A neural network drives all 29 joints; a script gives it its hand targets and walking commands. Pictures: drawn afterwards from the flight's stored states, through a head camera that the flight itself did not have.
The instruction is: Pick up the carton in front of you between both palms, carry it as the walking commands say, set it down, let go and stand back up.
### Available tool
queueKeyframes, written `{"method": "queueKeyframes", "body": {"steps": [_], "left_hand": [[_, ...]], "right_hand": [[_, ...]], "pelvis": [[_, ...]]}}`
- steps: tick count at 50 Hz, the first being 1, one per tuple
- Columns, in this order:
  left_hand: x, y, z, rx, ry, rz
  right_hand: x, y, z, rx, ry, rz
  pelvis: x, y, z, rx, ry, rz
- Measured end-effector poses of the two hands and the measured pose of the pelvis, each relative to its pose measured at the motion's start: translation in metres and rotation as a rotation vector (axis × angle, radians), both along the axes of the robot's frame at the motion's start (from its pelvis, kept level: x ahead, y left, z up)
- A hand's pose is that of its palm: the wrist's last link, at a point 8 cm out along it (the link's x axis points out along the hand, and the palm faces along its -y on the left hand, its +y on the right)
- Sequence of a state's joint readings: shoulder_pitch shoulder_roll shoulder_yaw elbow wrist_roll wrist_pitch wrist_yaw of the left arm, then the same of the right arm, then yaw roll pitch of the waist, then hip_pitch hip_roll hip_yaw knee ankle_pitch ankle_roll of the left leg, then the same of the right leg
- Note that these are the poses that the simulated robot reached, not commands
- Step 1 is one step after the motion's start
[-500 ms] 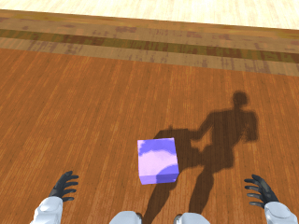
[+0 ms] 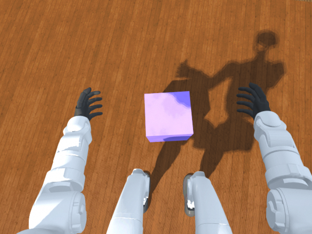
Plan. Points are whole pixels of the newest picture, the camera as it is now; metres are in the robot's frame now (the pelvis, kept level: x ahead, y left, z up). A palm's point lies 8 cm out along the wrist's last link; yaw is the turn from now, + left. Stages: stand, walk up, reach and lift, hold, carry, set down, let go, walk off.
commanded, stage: reach and lift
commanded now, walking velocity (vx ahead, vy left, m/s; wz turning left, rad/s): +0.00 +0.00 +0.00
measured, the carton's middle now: (167, 119) +0.48 +0.01 -0.56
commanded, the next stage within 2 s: none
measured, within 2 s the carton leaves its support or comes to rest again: neither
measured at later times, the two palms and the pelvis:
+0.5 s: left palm (111, 92) +0.48 +0.20 -0.18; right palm (228, 84) +0.52 -0.18 -0.18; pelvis -0.01 +0.00 -0.05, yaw +0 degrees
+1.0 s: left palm (125, 114) +0.47 +0.20 -0.41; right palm (211, 109) +0.50 -0.18 -0.41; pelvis -0.05 +0.00 -0.26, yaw +1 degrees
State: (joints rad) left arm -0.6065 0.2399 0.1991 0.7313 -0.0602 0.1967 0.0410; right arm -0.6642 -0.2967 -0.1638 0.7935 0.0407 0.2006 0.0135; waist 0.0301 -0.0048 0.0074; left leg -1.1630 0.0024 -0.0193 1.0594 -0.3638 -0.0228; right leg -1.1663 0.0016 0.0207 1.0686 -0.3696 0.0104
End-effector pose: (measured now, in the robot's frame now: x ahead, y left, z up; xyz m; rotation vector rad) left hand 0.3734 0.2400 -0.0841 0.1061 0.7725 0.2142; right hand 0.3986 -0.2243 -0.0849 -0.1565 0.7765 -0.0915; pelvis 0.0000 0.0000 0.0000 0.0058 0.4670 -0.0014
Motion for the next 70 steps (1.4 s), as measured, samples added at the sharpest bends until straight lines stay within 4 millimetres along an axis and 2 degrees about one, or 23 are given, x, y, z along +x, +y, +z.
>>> {"method": "queueKeyframes", "body": {"steps": [5, 10, 15, 19, 24, 28, 32, 37, 43, 50, 60, 65, 70], "left_hand": [[0.033, -0.013, -0.013, -0.027, -0.043, 0.015], [0.07, -0.026, -0.023, -0.053, -0.089, 0.025], [0.099, -0.037, -0.037, -0.063, -0.129, 0.027], [0.109, -0.041, -0.053, -0.063, -0.137, 0.025], [0.109, -0.041, -0.085, -0.062, -0.123, 0.032], [0.104, -0.04, -0.123, -0.062, -0.1, 0.036], [0.099, -0.039, -0.17, -0.062, -0.083, 0.037], [0.094, -0.036, -0.23, -0.058, -0.081, 0.031], [0.092, -0.035, -0.284, -0.061, -0.098, 0.03], [0.094, -0.039, -0.329, -0.07, -0.079, 0.033], [0.094, -0.047, -0.395, -0.076, -0.026, 0.019], [0.096, -0.048, -0.409, -0.071, -0.027, 0.018], [0.102, -0.053, -0.407, -0.075, -0.049, 0.014]], "right_hand": [[0.037, 0.014, -0.012, 0.03, -0.035, 0.008], [0.076, 0.028, -0.022, 0.06, -0.075, 0.018], [0.107, 0.038, -0.035, 0.076, -0.114, 0.029], [0.118, 0.042, -0.052, 0.08, -0.123, 0.031], [0.119, 0.044, -0.084, 0.087, -0.114, 0.017], [0.113, 0.044, -0.123, 0.083, -0.092, 0.006], [0.105, 0.044, -0.173, 0.076, -0.077, -0.003], [0.098, 0.041, -0.233, 0.065, -0.082, -0.005], [0.096, 0.04, -0.287, 0.062, -0.104, -0.005], [0.098, 0.044, -0.33, 0.071, -0.086, -0.014], [0.097, 0.05, -0.396, 0.076, -0.038, -0.012], [0.1, 0.05, -0.411, 0.075, -0.043, -0.007], [0.108, 0.051, -0.408, 0.078, -0.069, 0.007]], "pelvis": [[-0.021, -0.001, -0.015, 0.002, 0.075, -0.002], [-0.032, -0.002, -0.029, 0.006, 0.152, -0.004], [-0.031, -0.003, -0.038, 0.008, 0.23, -0.005], [-0.022, -0.004, -0.04, 0.01, 0.291, -0.006], [-0.008, -0.004, -0.05, 0.012, 0.372, -0.006], [-0.001, -0.004, -0.073, 0.014, 0.431, -0.003], [-0.002, -0.003, -0.107, 0.014, 0.472, 0.002], [-0.012, -0.002, -0.156, 0.015, 0.472, 0.007], [-0.031, -0.001, -0.214, 0.014, 0.41, 0.007], [-0.051, 0.0, -0.261, 0.013, 0.32, 0.009], [-0.059, -0.001, -0.298, 0.014, 0.233, 0.012], [-0.053, -0.002, -0.306, 0.015, 0.203, 0.015], [-0.048, -0.002, -0.312, 0.018, 0.204, 0.02]]}}
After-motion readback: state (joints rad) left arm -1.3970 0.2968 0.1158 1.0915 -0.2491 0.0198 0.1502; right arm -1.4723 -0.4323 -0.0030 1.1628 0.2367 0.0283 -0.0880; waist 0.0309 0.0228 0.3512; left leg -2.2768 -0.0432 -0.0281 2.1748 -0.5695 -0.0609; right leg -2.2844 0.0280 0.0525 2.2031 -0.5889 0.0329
